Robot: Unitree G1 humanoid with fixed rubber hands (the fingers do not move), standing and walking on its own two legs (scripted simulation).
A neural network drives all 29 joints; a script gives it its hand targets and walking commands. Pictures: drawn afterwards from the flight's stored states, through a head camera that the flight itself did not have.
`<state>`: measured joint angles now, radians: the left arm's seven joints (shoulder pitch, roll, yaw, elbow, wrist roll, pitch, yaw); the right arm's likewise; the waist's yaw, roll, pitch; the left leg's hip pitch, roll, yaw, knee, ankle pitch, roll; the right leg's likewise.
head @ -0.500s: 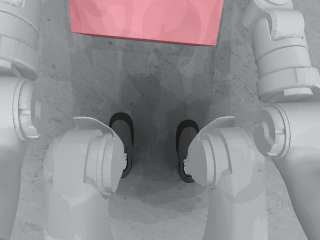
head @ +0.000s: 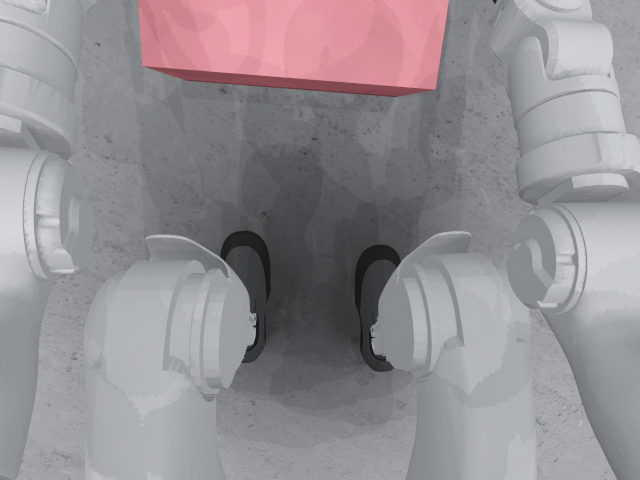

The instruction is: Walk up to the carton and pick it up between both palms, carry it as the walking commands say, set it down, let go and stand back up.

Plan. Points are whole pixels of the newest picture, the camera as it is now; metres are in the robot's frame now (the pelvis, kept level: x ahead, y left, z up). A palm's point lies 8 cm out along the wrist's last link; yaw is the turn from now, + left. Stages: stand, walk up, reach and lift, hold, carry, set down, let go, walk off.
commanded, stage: set down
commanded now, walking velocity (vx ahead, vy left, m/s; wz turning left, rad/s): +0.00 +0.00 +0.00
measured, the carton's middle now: out of the picture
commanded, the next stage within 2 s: none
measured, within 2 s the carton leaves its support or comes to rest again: neither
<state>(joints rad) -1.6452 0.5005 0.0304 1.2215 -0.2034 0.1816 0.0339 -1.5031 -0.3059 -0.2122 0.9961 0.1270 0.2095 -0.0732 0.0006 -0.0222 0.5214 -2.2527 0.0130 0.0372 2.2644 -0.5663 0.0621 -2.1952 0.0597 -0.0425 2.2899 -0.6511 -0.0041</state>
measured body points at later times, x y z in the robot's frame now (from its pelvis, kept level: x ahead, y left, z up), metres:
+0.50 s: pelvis +0.00 +0.00 -0.01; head +0.38 +0.02 +0.22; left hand +0.58 +0.22 -0.18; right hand +0.56 -0.16 -0.19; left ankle +0.12 +0.10 -0.32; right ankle +0.10 -0.11 -0.32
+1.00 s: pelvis +0.00 +0.00 -0.01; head +0.37 +0.02 +0.22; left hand +0.57 +0.22 -0.18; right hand +0.56 -0.16 -0.19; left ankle +0.12 +0.10 -0.32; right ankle +0.10 -0.11 -0.32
